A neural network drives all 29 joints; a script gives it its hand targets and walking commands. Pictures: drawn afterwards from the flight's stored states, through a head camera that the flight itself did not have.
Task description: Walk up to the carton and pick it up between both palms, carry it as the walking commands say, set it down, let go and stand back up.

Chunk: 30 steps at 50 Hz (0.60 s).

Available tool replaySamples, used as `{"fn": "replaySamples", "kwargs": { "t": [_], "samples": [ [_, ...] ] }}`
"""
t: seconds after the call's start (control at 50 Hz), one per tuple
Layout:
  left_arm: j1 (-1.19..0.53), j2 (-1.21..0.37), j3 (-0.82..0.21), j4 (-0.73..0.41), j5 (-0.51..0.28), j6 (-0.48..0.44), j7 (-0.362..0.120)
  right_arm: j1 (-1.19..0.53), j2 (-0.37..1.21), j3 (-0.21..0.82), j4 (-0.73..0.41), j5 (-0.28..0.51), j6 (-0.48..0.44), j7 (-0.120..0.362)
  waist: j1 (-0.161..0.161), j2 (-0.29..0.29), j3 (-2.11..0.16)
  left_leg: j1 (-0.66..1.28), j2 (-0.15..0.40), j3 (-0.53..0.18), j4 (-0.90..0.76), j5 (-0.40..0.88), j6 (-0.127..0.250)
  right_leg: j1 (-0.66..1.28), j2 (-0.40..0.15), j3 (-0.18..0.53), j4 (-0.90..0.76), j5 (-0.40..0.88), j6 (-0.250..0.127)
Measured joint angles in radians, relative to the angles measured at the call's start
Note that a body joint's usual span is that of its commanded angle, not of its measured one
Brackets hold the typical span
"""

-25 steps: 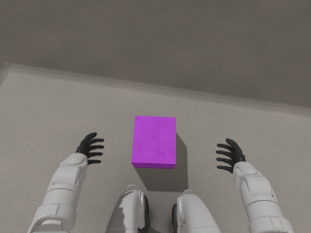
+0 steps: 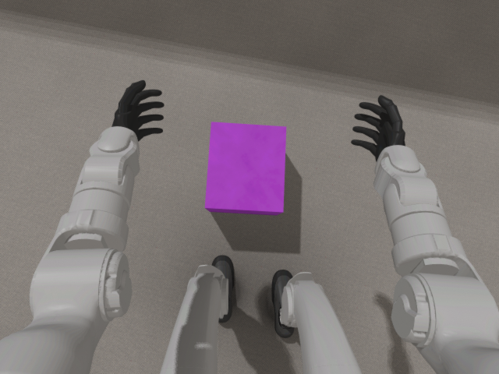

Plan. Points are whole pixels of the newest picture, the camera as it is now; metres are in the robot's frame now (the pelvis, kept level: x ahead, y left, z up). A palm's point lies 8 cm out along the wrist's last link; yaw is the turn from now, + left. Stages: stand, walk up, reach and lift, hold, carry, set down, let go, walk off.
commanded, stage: reach and lift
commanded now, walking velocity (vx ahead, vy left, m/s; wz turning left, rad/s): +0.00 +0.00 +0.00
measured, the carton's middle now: (245, 171) +0.51 +0.02 -0.59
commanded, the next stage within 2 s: none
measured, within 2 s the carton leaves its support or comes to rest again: neither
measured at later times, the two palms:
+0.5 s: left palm (136, 111) +0.51 +0.22 -0.14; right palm (369, 130) +0.50 -0.18 -0.14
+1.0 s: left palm (162, 139) +0.51 +0.22 -0.30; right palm (338, 151) +0.50 -0.18 -0.30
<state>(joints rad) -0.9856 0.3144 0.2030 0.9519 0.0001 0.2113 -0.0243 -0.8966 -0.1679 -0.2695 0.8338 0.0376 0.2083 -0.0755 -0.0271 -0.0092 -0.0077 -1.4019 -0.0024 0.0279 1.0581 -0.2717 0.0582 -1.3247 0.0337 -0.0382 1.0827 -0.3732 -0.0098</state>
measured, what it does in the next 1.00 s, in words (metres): lowers itself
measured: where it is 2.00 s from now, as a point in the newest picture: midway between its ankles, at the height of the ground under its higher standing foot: (252, 307)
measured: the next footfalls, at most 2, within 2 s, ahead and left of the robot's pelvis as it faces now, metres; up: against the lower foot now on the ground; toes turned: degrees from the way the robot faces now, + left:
none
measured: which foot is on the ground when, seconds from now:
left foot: down 0.00-1.00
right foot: down 0.00-1.00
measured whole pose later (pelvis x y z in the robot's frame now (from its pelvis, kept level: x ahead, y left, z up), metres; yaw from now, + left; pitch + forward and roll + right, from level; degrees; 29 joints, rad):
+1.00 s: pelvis -0.02 +0.00 -0.18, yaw -2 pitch +48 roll -4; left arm -1.26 0.40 0.21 1.02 -0.10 0.14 0.01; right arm -1.19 -0.23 -0.24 0.90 0.10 0.15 -0.14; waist 0.00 0.01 -0.01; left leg -2.13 -0.02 0.01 1.75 -0.45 0.05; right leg -2.04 0.06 -0.04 1.79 -0.58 0.00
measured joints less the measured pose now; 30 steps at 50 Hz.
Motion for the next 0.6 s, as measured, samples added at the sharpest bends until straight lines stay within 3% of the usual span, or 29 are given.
{"fn": "replaySamples", "kwargs": {
  "t": [0.2,0.38,0.6],
  "samples": [
    [-0.134,0.020,0.029,0.031,-0.013,-0.081,0.014,-0.146,-0.023,-0.048,0.039,-0.012,-0.088,0.009,0.013,0.006,-0.028,-0.122,-0.004,-0.012,-0.022,0.018,-0.001,-0.120,0.008,0.005,-0.030,0.022,0.005],
    [-0.126,-0.004,0.101,0.015,0.033,-0.111,-0.011,-0.120,-0.008,-0.071,0.000,-0.046,-0.112,0.022,0.026,0.017,-0.084,-0.187,-0.008,-0.016,-0.025,0.017,-0.003,-0.188,0.014,0.016,-0.033,0.024,0.008],
    [-0.161,0.018,0.118,0.091,0.029,-0.124,-0.022,-0.154,0.004,-0.066,0.061,-0.063,-0.109,-0.002,0.025,0.023,-0.102,-0.367,-0.012,-0.018,0.215,-0.068,-0.006,-0.367,0.018,0.015,0.215,-0.069,0.007]
  ]
}}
